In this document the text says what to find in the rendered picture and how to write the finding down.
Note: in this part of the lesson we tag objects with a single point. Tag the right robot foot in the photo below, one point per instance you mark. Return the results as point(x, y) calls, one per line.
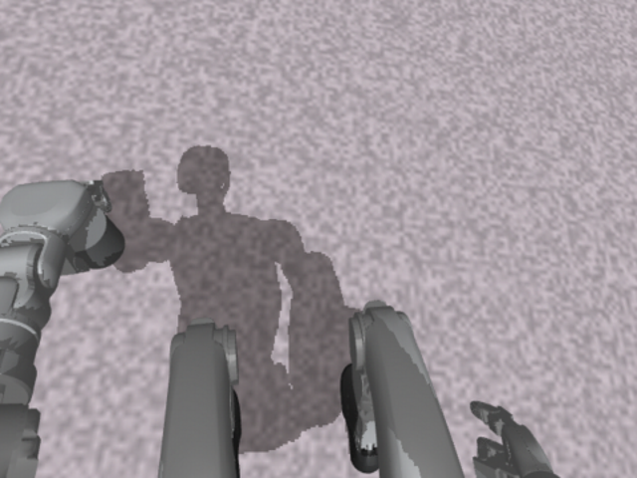
point(363, 460)

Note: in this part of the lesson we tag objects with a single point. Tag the tin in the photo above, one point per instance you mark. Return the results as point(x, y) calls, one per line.
point(98, 241)

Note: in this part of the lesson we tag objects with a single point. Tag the right robot hand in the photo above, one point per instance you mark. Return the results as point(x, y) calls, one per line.
point(520, 453)

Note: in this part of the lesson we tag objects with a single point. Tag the left robot arm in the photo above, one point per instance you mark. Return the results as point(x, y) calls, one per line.
point(31, 263)

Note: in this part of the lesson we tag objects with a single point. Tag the left robot hand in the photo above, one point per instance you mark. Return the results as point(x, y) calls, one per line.
point(60, 206)

